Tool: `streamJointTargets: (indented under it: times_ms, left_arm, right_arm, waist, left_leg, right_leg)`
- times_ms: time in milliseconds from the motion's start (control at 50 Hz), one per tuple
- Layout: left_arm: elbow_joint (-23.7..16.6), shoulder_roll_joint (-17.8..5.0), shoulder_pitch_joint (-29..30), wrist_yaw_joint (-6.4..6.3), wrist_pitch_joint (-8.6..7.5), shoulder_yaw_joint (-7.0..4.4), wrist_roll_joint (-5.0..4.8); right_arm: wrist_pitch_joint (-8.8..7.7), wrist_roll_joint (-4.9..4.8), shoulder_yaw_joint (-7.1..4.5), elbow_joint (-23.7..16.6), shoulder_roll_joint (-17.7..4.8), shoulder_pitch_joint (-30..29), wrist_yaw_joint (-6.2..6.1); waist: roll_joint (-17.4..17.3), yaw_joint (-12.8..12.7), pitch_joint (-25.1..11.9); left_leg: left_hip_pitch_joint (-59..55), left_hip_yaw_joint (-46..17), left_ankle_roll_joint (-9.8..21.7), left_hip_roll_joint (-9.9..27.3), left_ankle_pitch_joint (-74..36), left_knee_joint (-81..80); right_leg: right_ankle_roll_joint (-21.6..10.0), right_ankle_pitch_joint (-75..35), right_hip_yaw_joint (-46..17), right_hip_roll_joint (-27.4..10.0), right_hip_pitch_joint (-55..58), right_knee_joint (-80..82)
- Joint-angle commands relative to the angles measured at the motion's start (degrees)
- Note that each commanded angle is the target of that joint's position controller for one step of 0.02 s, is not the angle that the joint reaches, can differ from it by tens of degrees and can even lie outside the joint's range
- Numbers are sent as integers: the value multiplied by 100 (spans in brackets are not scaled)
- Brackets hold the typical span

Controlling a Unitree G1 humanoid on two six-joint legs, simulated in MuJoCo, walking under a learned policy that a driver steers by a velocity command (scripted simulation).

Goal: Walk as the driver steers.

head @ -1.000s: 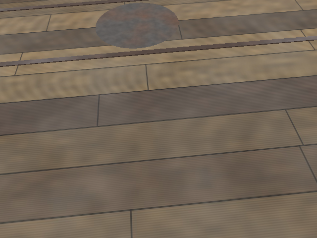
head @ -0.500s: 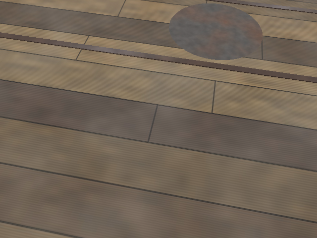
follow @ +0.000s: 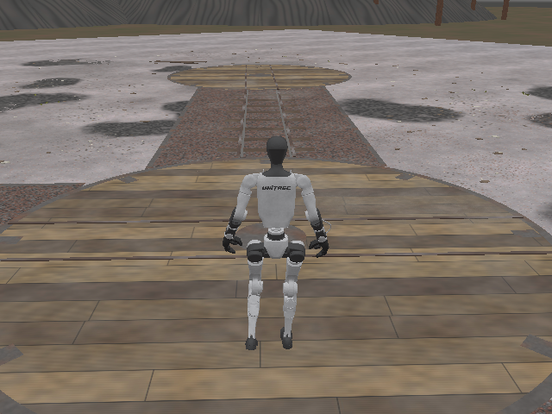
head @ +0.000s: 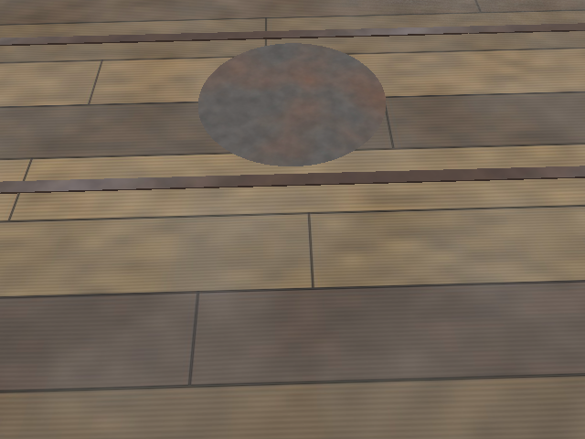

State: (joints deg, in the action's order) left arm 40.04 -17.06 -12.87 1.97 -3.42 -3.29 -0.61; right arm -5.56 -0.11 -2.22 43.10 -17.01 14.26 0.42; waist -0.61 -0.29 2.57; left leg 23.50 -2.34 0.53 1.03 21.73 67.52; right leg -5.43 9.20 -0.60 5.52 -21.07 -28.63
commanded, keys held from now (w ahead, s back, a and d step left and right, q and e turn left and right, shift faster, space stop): w+e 0.06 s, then no key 0.94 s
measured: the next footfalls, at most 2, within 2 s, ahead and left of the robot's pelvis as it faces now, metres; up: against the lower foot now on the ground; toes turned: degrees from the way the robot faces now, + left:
left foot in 0.30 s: +0.37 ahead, +0.12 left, +0.00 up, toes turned -10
right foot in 0.58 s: +0.25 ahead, -0.11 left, +0.00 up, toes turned -6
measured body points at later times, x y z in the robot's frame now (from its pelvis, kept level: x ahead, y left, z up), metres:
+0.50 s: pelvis +0.22 +0.04 +0.00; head +0.25 +0.04 +0.45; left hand +0.36 +0.29 -0.13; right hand +0.34 -0.22 -0.11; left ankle +0.33 +0.13 -0.73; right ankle +0.15 -0.10 -0.70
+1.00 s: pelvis +0.28 +0.01 +0.00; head +0.29 +0.00 +0.45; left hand +0.39 +0.25 -0.13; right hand +0.36 -0.26 -0.13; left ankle +0.33 +0.13 -0.73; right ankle +0.21 -0.11 -0.73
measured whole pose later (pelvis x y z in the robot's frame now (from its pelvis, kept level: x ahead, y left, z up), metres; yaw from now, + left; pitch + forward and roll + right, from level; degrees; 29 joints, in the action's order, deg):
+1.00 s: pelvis +0.28 +0.01 +0.00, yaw -8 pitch -1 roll +0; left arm 51.2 -12.6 -14.2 -1.7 -0.3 -1.5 0.3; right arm 0.2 0.0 -2.1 52.4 -13.5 7.6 -1.0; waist 0.1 -0.1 1.7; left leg 16.5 -1.4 -0.5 -0.4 13.6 31.2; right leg 0.5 21.3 -2.4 -0.1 -8.9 -31.2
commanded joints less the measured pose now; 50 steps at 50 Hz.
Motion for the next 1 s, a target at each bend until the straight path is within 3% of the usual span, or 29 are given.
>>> streamJointTargets:
  times_ms: [20,80,140,180,220,260,280,300,320,340,360,380,400,420,460,500,540,560,580,600,620,640,660,740,840,1000]
  left_arm:
    - [-436,-693,-87,-87,-44,-177,55]
    - [-390,-863,-99,-183,-51,-225,34]
    - [-218,-872,-308,-277,35,-236,6]
    - [-65,-833,-590,-311,101,-215,-16]
    - [17,-782,-645,-329,148,-195,-15]
    - [61,-714,-578,-339,172,-175,29]
    - [47,-662,-438,-343,186,-159,36]
    - [24,-553,-399,-337,184,-129,55]
    - [-80,-353,-622,-324,151,-54,143]
    - [131,-161,-1476,-308,120,32,156]
    - [241,-396,-1823,-264,152,20,79]
    - [201,-624,-1397,-272,265,-42,-78]
    - [118,-753,-721,-329,424,-84,-70]
    - [47,-702,-431,-360,559,-101,-20]
    - [123,-401,-521,-400,662,-37,48]
    - [315,-197,-719,-407,596,10,91]
    - [489,-245,-798,-372,549,-19,146]
    - [477,-124,-901,-359,550,7,181]
    - [403,-304,-675,-369,550,5,261]
    - [256,-604,-423,-397,550,-45,234]
    - [386,-655,-293,-383,548,-78,169]
    - [376,-430,-205,-371,491,-36,195]
    - [407,-309,-158,-372,426,2,224]
    - [523,-304,-312,-372,232,7,131]
    - [685,-278,-404,-388,252,15,104]
    - [995,-217,-367,-382,257,32,87]
  right_arm:
    - [-103,98,-202,-577,-689,-141,-22]
    - [15,123,-138,-613,-493,-285,-71]
    - [-21,142,-50,-652,-278,-789,-48]
    - [-61,78,-50,-689,-273,-1046,14]
    - [-77,75,-89,-719,-372,-1149,62]
    - [-107,126,-170,-688,-533,-1000,83]
    - [-133,156,-198,-606,-556,-739,84]
    - [-169,218,-220,-525,-617,-460,65]
    - [-199,336,-260,-574,-928,-213,32]
    - [-108,348,-227,-561,-876,62,12]
    - [5,129,-136,-414,-500,302,45]
    - [99,9,-158,-336,-513,161,62]
    - [169,46,-103,-420,-380,-211,46]
    - [223,108,-28,-467,-275,-644,51]
    - [348,158,-69,-467,-405,-1114,40]
    - [408,162,-96,-373,-433,-1006,-15]
    - [406,95,-59,-296,-312,-870,-41]
    - [408,53,-42,-244,-329,-959,-41]
    - [393,52,-13,-174,-198,-810,-31]
    - [379,119,-2,-161,-197,-751,-7]
    - [375,131,-3,-170,-124,-721,-1]
    - [372,140,-15,-146,-190,-878,-21]
    - [375,107,-31,-114,-187,-863,-44]
    - [379,82,-41,114,-145,-629,-85]
    - [431,31,-70,347,-172,-643,-96]
    - [557,5,-115,779,-238,-722,-187]
  waist:
    - [299,75,-490]
    - [339,109,-285]
    - [444,-154,-381]
    - [530,-330,-523]
    - [581,-352,-545]
    - [632,-212,-588]
    - [613,-26,-629]
    - [513,109,-758]
    - [-98,64,-1348]
    - [-1210,-20,-2037]
    - [-1187,-19,-2530]
    - [-903,54,-2207]
    - [-459,164,-1547]
    - [-438,66,-1032]
    - [-787,-168,-575]
    - [-897,-165,-758]
    - [-651,-172,-884]
    - [-762,-351,-984]
    - [-508,-204,-790]
    - [-31,-12,-494]
    - [541,136,-265]
    - [552,49,-135]
    - [549,76,-135]
    - [295,39,-366]
    - [150,-2,-450]
    - [64,23,-409]
  left_leg:
    - [1269,-284,-144,443,-350,-488]
    - [1132,-47,-451,362,-904,-1404]
    - [438,164,-510,45,-2354,-2803]
    - [164,140,-451,-123,-3068,-3330]
    - [162,3,-317,-140,-3030,-3680]
    - [92,-109,-106,-113,-2731,-3907]
    - [-167,-61,16,-118,-2825,-4167]
    - [-750,-40,148,-2,-3621,-4438]
    - [-1983,-708,506,777,-5729,-4018]
    - [-3411,-1902,1505,1947,-7351,-3724]
    - [-3662,-2655,1949,2361,-6495,-3731]
    - [-3169,-3006,1863,2211,-3999,-4261]
    - [-2407,-2629,1536,1836,-2680,-4586]
    - [-1654,-2231,1308,1594,-1968,-4819]
    - [-596,-1365,933,976,-1373,-5115]
    - [-488,-996,941,787,-1567,-5073]
    - [-426,-758,872,670,-1498,-4920]
    - [-389,-795,746,719,-661,-4912]
    - [-55,-745,450,573,117,-4914]
    - [-23,-539,211,321,505,-4746]
    - [-462,-153,29,-1,83,-4572]
    - [-847,-101,-20,-10,-284,-4321]
    - [-1013,-109,34,23,-561,-4210]
    - [-1108,-118,178,57,-1734,-4002]
    - [-1331,-100,139,66,-2425,-3852]
    - [-1521,-127,139,82,-2616,-3857]
  right_leg:
    - [-1183,-872,-2211,-1531,1287,1531]
    - [-1146,-1949,-1557,-1322,666,1590]
    - [-697,-2838,-833,-880,399,1243]
    - [-554,-2470,-948,-938,597,1105]
    - [-488,-2234,-1200,-1115,974,833]
    - [-385,-2287,-1482,-1281,1372,377]
    - [-296,-2367,-1494,-1233,1452,55]
    - [-129,-2341,-1419,-974,1361,-423]
    - [137,-1301,-1225,-550,842,-1348]
    - [539,2155,-986,-3,-225,-2942]
    - [754,3434,-1063,-103,-634,-3689]
    - [856,3012,-1011,-365,-973,-3924]
    - [956,2620,-812,-532,-976,-3904]
    - [991,2441,-722,-664,-883,-3513]
    - [1018,2262,-403,-714,-36,-2063]
    - [968,1561,-190,-614,655,-1205]
    - [838,451,-31,-498,1246,-381]
    - [725,94,-87,-593,1490,68]
    - [558,-103,-403,-871,1581,189]
    - [349,320,-725,-1185,1194,361]
    - [180,1582,-687,-1072,384,430]
    - [236,1950,-666,-962,-25,612]
    - [336,1750,-647,-955,-95,665]
    - [508,308,-499,-866,434,307]
    - [493,-325,-437,-812,591,204]
    - [498,-651,-341,-757,743,286]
